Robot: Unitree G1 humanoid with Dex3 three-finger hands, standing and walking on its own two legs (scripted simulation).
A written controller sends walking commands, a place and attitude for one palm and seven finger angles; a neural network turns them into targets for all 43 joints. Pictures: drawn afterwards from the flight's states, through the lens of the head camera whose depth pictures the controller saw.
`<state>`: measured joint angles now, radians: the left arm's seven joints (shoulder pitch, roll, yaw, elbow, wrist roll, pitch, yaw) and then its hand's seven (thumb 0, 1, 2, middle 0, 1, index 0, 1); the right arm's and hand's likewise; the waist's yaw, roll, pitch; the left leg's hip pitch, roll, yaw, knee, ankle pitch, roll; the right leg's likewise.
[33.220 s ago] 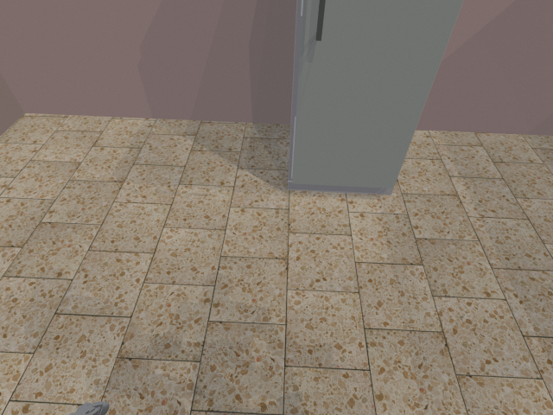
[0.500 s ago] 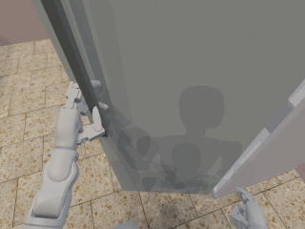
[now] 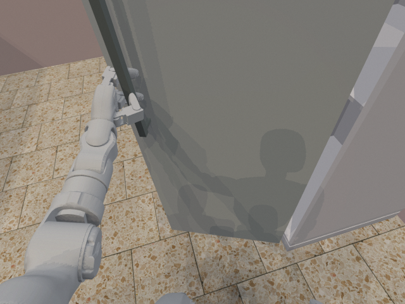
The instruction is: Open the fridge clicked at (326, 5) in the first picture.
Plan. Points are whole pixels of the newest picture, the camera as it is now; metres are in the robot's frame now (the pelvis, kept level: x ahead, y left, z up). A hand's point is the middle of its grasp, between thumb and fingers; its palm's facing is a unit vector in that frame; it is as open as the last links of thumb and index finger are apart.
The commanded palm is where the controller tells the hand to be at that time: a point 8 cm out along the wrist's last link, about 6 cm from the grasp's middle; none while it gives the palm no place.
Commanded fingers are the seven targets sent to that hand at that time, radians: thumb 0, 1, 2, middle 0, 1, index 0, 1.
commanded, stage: stop walking and hold the door back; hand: left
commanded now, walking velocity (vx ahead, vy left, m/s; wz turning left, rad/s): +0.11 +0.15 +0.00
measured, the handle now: (117, 43) +0.50 +0.17 +0.27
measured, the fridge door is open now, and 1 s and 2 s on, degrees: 66 66 64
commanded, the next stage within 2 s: loosen the grip on the handle in 0.94 s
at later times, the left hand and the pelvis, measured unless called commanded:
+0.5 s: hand (134, 110) +0.44 +0.16 +0.16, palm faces -0.01 -0.97 -0.24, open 7.4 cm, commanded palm +0.42 +0.22 +0.15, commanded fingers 0.00 0.90 0.90 -0.45 -1.40 -0.45 -1.40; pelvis +0.01 +0.05 +0.00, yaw -4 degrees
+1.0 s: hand (131, 111) +0.44 +0.16 +0.16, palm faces -0.05 -0.98 -0.21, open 7.2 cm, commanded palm +0.43 +0.23 +0.15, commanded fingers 0.00 0.90 0.90 -0.45 -1.40 -0.45 -1.40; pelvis -0.01 +0.07 +0.01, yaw -5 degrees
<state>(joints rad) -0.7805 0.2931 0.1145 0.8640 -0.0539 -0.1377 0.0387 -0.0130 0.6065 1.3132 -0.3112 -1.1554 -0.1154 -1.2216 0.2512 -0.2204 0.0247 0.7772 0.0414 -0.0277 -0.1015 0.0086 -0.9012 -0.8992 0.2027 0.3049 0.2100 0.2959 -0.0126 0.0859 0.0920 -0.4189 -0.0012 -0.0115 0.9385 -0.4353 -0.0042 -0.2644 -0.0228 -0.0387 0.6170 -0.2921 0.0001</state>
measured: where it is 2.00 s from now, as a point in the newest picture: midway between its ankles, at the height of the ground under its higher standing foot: outside the picture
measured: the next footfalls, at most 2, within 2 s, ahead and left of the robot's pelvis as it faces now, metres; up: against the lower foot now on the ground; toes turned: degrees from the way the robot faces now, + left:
left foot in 0.26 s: +0.10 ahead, +0.16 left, +0.00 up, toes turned -2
